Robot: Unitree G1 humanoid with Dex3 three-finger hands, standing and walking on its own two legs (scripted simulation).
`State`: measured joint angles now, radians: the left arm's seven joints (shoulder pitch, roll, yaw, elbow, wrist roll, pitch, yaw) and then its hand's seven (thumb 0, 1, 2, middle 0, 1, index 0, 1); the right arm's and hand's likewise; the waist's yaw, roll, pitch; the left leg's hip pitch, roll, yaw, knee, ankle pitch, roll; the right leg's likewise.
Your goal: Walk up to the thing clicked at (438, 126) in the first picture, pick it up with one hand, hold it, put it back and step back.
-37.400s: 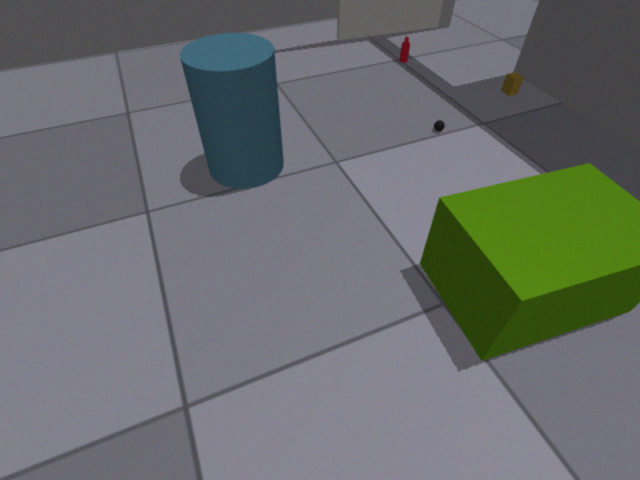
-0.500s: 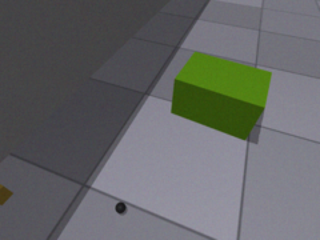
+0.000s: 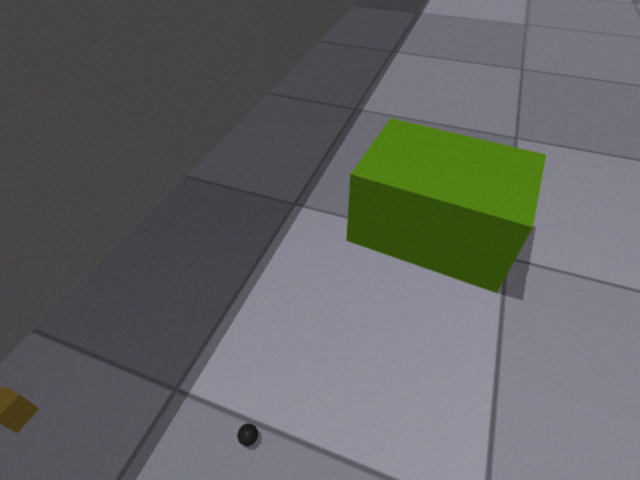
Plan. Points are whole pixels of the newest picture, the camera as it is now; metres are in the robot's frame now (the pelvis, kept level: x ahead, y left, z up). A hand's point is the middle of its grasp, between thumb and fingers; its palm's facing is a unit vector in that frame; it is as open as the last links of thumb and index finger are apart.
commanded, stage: walk up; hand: left
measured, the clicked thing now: (247, 434) +0.42 +0.24 -0.75
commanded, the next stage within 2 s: stand in 0.64 s
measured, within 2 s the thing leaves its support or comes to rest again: neither
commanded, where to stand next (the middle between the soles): +0.03 +0.00 m, yaw +0 degrees
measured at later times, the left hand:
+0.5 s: hand out of the picture +0.10 +0.25 -0.15, palm faces -0.02 -0.94 -0.34, open 7.4 cm
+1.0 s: hand out of the picture +0.09 +0.25 -0.15, palm faces -0.03 -0.94 -0.35, open 7.4 cm
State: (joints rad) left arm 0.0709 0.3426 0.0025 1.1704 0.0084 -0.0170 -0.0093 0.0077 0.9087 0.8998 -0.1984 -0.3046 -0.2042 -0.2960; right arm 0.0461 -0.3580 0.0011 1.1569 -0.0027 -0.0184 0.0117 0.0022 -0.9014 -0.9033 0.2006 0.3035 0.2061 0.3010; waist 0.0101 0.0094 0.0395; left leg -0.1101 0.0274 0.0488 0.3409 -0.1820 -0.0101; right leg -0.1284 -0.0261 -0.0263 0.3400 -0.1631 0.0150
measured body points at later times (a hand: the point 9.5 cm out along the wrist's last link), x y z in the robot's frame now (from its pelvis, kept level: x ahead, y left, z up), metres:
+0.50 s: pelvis +0.01 +0.00 +0.00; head +0.01 -0.01 +0.45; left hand +0.10 +0.30 -0.13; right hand +0.07 -0.30 -0.14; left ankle +0.00 +0.12 -0.75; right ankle +0.02 -0.13 -0.75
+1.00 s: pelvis +0.01 +0.00 +0.00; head +0.01 +0.00 +0.45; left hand +0.09 +0.30 -0.13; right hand +0.09 -0.30 -0.13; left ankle +0.00 +0.12 -0.75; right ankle +0.02 -0.13 -0.75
